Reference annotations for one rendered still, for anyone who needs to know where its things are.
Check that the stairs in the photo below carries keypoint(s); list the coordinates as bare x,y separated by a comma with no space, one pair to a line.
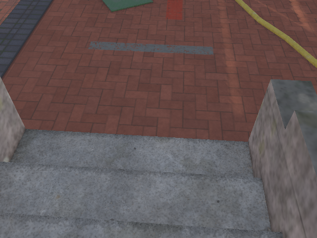
64,184

